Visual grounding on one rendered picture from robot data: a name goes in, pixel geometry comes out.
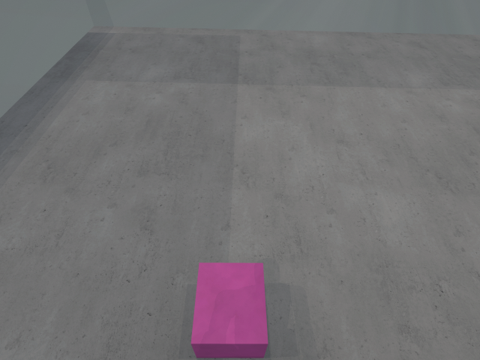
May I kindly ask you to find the carton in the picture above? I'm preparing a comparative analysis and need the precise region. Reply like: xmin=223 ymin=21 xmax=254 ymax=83
xmin=191 ymin=262 xmax=268 ymax=358

